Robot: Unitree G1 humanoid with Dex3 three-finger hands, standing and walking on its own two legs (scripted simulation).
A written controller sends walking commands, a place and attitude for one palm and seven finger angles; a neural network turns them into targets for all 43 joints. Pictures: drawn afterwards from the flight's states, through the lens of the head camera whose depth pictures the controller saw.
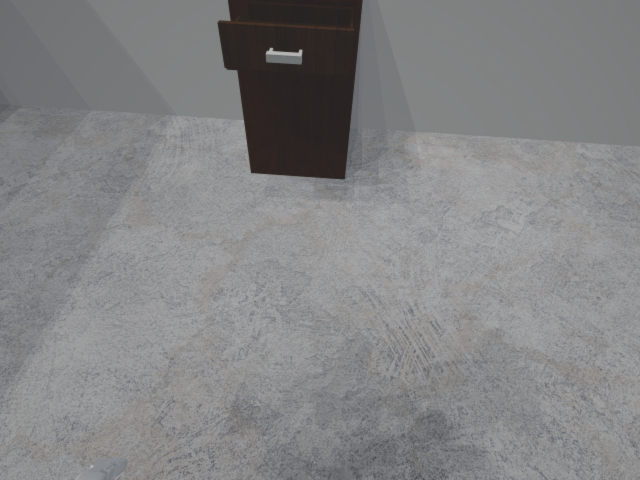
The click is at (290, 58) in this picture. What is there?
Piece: drawer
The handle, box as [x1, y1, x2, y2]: [266, 48, 302, 64]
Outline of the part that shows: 266,52 266,61 268,62 300,64 301,63 302,50 299,50 298,53 273,51 272,48 270,48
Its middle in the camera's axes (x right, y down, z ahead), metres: -0.12 -0.58 +1.21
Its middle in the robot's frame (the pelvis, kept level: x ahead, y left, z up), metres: +1.29 +0.17 -0.06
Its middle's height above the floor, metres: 0.71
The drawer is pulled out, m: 0.24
